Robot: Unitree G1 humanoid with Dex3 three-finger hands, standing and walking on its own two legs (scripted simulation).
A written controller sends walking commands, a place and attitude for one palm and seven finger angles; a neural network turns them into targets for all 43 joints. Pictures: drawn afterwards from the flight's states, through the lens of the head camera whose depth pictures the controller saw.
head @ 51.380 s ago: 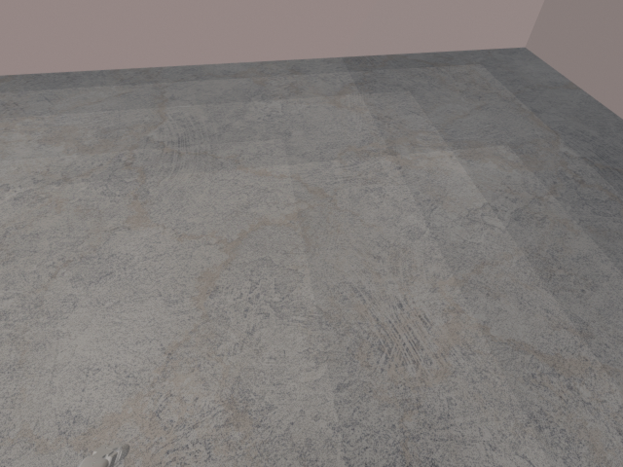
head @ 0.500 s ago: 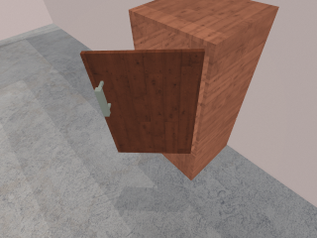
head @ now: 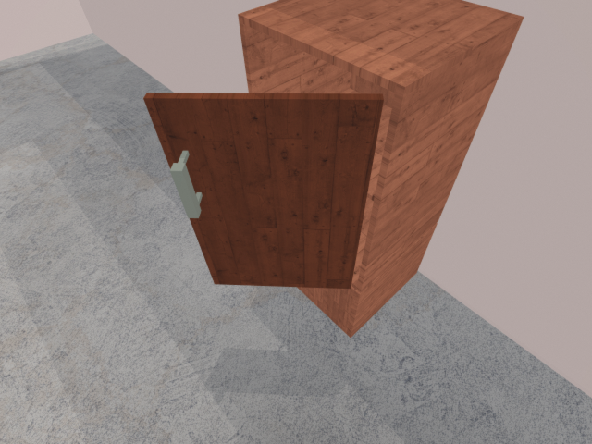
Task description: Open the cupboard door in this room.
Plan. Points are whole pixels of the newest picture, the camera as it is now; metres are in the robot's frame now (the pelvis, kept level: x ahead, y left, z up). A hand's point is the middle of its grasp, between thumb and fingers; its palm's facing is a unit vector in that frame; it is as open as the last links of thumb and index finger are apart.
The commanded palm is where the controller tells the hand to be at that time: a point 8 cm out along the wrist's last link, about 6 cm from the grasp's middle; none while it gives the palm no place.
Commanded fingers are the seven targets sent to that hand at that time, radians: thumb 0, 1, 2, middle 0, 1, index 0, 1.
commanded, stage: look again from close up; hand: left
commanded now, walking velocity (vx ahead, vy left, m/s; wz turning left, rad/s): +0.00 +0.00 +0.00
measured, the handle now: (189, 184) +0.56 +0.24 +0.00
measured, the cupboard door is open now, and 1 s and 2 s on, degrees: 45 45 45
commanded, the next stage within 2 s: raise the hand with hooked fingers in 0.26 s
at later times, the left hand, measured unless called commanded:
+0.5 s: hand out of the picture +0.13 +0.20 -0.08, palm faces +0.26 -0.94 -0.20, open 7.3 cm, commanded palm +0.11 +0.24 -0.06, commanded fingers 0.00 0.71 0.82 -0.21 -0.42 -0.21 -0.42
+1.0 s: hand (128, 422) +0.16 +0.23 -0.03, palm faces +0.01 -1.00 -0.08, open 9.9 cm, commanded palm +0.14 +0.28 -0.04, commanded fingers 0.00 0.13 0.57 -0.25 -0.80 -0.25 -0.80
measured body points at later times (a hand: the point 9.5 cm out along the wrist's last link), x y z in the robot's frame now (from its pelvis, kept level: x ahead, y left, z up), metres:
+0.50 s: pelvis +0.00 +0.01 +0.00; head +0.01 -0.02 +0.44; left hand +0.12 +0.25 -0.07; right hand +0.06 -0.24 -0.15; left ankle -0.05 +0.13 -0.74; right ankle +0.01 -0.09 -0.74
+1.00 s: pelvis -0.05 +0.03 -0.09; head +0.01 +0.05 +0.35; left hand +0.15 +0.28 -0.02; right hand +0.18 -0.17 -0.15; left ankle -0.05 +0.13 -0.74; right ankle +0.01 -0.09 -0.74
